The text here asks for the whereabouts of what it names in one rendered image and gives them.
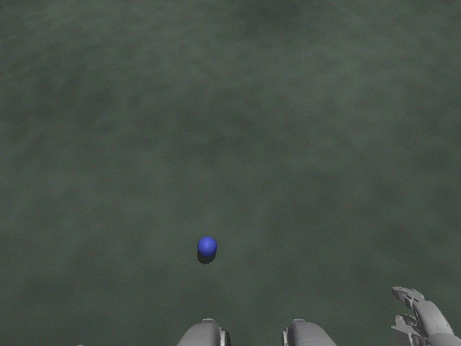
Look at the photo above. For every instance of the right robot hand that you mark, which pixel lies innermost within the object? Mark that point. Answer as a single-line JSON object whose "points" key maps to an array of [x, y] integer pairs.
{"points": [[428, 320]]}

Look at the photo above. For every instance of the ball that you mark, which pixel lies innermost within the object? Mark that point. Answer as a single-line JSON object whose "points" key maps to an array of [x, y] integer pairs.
{"points": [[207, 246]]}

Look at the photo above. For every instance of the right robot arm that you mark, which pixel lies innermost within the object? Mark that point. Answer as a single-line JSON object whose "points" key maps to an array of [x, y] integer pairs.
{"points": [[443, 339]]}

